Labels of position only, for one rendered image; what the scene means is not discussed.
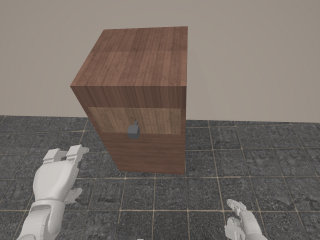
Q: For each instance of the handle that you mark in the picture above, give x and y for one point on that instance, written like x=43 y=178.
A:
x=133 y=131

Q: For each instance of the cabinet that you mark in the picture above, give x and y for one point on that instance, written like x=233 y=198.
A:
x=138 y=68

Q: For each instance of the right robot hand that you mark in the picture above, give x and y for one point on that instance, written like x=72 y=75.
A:
x=247 y=223

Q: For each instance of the drawer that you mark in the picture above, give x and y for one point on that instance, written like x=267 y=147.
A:
x=150 y=120

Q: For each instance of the left robot hand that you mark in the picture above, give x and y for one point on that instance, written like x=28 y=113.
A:
x=55 y=178

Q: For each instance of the robot left forearm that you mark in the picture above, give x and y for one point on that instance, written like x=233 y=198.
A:
x=44 y=220

